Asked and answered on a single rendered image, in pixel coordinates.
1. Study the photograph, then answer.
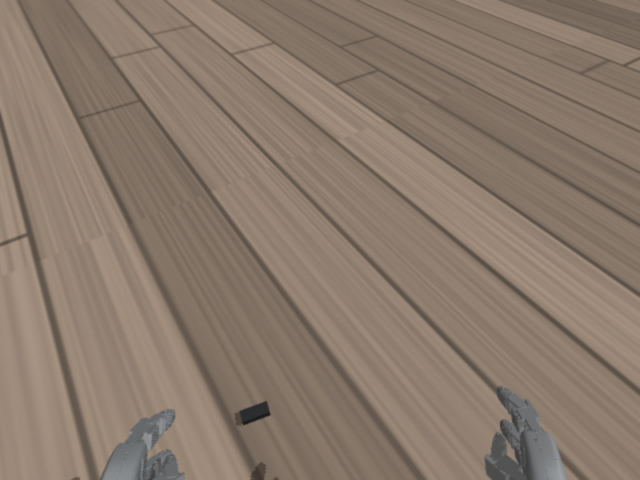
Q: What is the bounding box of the small box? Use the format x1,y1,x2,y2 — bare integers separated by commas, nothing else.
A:
240,401,270,425

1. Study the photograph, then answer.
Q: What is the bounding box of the left robot hand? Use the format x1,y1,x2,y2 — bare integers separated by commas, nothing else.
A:
100,409,185,480

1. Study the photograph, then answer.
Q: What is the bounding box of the right robot hand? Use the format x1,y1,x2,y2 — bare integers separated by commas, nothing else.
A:
484,386,567,480

